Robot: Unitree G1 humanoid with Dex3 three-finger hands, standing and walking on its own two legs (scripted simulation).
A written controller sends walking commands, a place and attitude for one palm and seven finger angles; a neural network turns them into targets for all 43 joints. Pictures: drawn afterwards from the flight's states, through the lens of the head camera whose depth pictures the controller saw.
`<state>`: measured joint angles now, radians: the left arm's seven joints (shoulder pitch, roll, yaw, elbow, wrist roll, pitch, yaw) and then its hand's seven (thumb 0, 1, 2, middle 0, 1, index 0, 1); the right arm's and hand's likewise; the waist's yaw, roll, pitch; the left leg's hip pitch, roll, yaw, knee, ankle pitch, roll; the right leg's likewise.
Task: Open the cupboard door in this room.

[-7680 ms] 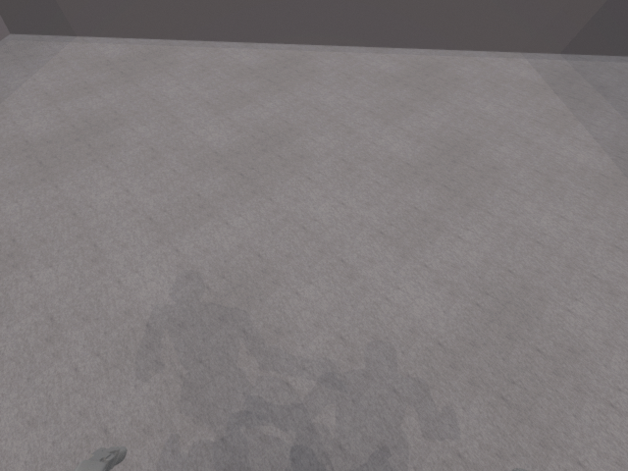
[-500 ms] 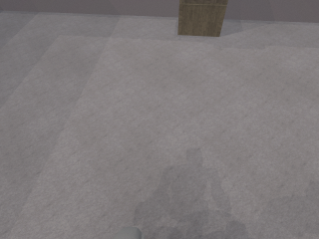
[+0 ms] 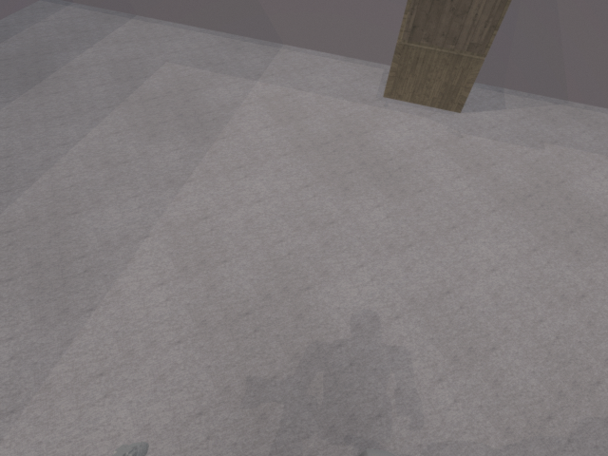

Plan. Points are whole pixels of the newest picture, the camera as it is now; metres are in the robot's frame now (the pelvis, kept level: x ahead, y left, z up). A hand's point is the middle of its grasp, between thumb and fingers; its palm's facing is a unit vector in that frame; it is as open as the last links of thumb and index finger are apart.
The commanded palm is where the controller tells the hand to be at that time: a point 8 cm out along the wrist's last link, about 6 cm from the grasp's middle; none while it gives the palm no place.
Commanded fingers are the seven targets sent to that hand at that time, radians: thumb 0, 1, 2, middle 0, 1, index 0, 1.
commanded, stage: turn or walk to find it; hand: left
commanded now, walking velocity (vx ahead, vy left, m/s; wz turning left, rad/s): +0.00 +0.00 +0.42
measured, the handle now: out of the picture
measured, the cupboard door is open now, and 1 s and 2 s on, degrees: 0 0 0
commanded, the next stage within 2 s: stand and wait in 0.44 s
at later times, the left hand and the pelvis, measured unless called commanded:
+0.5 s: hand out of the picture +0.01 +0.15 -0.15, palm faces +0.25 -0.93 -0.27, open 7.3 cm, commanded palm none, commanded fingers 0.00 0.90 0.90 -0.20 -0.30 -0.20 -0.30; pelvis +0.00 -0.05 +0.00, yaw +14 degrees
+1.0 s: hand out of the picture -0.08 +0.18 -0.18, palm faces +0.31 -0.94 -0.16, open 7.4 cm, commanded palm none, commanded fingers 0.00 0.90 0.90 -0.20 -0.30 -0.20 -0.30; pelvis -0.03 +0.01 +0.00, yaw +15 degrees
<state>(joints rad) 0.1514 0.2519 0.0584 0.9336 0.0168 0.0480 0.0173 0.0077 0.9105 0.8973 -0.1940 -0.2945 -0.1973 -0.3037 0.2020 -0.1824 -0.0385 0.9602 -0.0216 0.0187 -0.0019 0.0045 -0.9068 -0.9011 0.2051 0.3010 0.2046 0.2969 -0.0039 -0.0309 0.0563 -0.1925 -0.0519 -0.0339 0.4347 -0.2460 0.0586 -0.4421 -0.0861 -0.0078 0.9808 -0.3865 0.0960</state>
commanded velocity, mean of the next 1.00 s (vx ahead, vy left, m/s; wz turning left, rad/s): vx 0.00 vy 0.00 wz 0.18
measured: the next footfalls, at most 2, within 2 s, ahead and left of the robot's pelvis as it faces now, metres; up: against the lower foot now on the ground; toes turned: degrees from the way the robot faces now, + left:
right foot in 0.16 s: +0.04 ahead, -0.14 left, +0.00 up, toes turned +1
left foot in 0.68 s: -0.02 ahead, +0.09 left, +0.00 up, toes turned +20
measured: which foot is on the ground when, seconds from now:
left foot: down 0.00-0.16, up 0.18-0.66, down 0.68-1.00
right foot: up 0.00-0.14, down 0.16-0.70, up 0.72-1.00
